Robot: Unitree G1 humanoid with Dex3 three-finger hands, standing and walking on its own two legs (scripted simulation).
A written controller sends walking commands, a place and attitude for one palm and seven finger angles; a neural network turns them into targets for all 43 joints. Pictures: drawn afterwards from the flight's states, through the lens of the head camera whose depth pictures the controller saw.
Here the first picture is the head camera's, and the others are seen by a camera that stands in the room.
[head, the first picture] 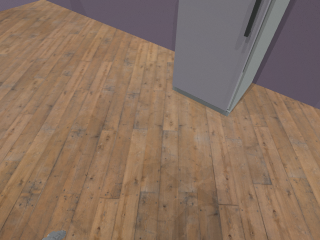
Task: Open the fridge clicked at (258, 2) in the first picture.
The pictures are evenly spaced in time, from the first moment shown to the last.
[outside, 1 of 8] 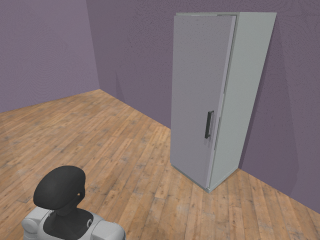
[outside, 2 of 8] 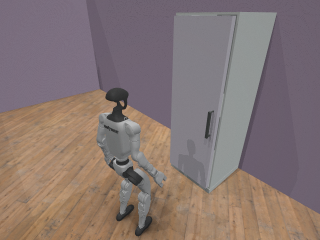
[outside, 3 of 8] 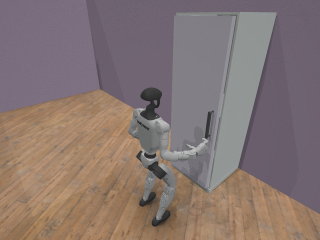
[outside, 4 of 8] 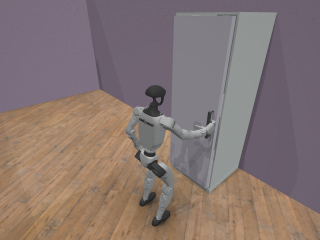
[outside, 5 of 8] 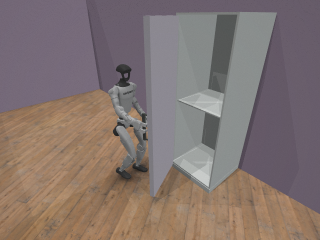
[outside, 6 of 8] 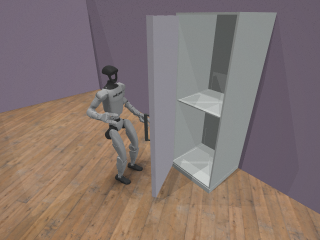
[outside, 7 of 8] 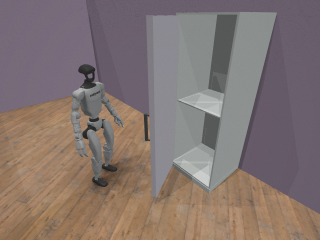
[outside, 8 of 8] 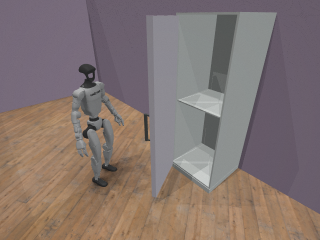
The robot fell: no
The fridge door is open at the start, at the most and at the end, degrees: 0 67 63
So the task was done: yes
